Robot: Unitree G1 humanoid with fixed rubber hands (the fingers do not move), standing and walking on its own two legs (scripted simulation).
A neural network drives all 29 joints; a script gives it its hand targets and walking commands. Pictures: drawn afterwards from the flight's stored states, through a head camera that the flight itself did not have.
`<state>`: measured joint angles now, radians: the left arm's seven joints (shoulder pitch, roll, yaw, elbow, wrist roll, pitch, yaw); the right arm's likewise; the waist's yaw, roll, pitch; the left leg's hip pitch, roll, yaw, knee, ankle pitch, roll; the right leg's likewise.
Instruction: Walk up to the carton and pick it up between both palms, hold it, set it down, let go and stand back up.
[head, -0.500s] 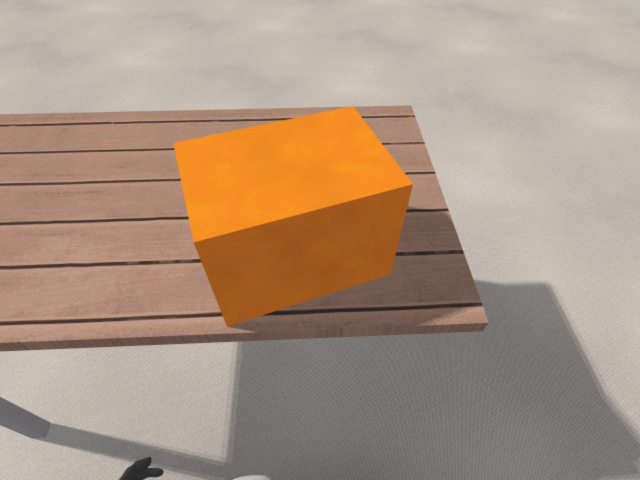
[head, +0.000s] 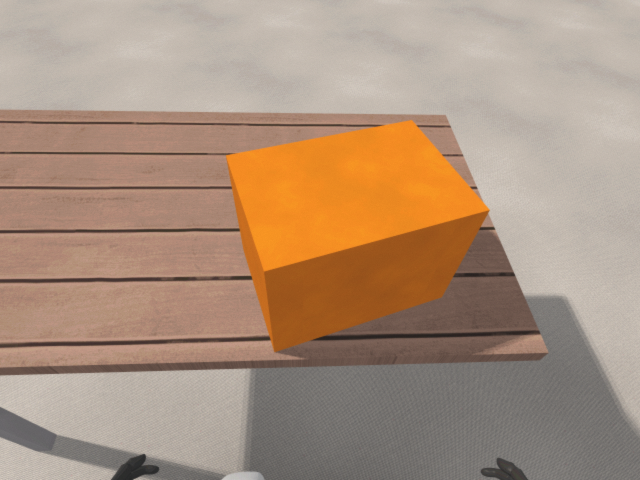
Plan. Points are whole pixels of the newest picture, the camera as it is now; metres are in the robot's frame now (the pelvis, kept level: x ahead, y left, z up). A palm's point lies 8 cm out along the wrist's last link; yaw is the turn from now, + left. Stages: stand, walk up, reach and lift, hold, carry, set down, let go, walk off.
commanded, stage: walk up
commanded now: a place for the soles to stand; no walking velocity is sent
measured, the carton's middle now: (344, 233) +0.44 -0.03 +0.02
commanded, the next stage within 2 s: reach and lift in 1.38 s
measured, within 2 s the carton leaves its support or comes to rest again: neither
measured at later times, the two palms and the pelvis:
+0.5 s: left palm out of the picture +0.10 +0.26 -0.10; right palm out of the picture +0.10 -0.26 -0.09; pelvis +0.01 +0.00 +0.01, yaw +0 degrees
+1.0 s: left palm out of the picture +0.08 +0.25 -0.10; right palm out of the picture +0.08 -0.29 -0.09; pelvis -0.01 -0.02 +0.01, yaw +1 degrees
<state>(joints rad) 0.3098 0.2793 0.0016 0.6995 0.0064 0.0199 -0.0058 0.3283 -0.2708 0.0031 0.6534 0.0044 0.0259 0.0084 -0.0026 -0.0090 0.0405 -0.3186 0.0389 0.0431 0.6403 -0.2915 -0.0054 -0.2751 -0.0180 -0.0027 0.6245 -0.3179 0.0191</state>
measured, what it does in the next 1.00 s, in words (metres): stands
